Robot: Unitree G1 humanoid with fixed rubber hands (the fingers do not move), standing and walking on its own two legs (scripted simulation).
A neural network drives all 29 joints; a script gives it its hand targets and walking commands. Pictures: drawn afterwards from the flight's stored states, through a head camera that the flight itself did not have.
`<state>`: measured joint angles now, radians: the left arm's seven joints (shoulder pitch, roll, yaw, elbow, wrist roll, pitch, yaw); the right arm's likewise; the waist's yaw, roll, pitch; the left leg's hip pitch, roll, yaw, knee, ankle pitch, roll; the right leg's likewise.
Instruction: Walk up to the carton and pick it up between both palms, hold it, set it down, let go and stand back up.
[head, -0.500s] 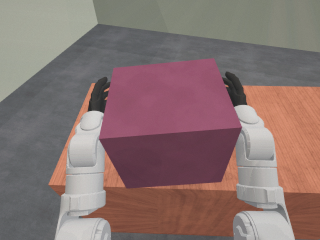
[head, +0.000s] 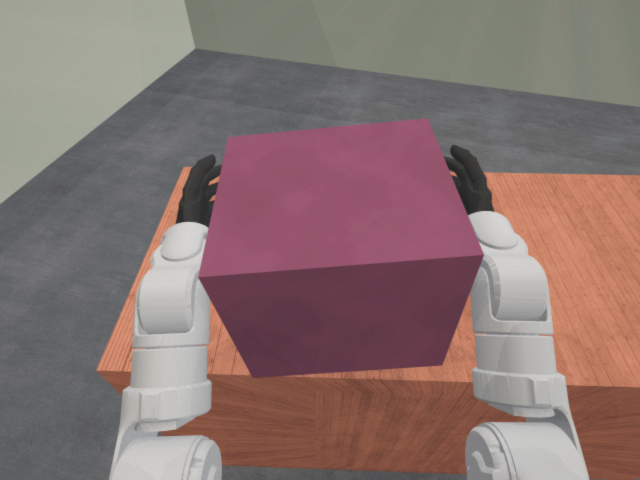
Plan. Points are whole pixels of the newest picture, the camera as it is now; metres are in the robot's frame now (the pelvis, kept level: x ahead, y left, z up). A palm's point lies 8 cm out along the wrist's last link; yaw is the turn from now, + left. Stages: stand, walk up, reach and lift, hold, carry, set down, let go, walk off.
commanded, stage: hold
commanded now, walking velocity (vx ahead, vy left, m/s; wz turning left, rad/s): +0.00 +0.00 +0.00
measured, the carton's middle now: (336, 253) +0.32 -0.01 +0.14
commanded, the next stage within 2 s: none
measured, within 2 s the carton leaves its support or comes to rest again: neither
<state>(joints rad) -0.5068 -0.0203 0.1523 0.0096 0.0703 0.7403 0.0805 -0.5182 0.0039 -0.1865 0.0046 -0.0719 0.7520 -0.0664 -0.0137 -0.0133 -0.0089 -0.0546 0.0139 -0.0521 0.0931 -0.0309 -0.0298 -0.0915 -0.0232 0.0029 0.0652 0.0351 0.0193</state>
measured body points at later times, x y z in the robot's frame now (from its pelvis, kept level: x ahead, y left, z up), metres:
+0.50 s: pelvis +0.00 +0.00 +0.00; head -0.01 +0.00 +0.45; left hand +0.36 +0.15 +0.16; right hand +0.36 -0.17 +0.17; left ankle +0.01 +0.14 -0.76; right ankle +0.05 -0.13 -0.76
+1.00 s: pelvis +0.00 +0.00 +0.00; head -0.01 +0.00 +0.45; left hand +0.36 +0.15 +0.16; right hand +0.36 -0.17 +0.17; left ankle +0.01 +0.14 -0.76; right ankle +0.05 -0.13 -0.76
